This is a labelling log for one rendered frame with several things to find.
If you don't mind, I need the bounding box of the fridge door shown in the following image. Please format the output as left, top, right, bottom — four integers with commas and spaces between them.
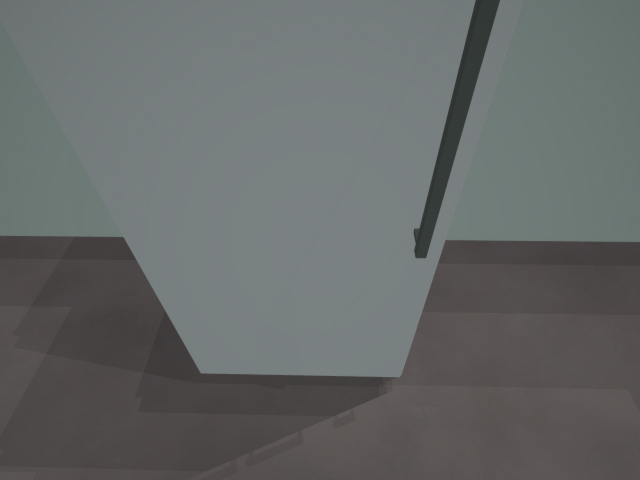
0, 0, 522, 377

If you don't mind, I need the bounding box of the handle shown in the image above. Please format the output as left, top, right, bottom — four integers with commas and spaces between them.
414, 0, 500, 258

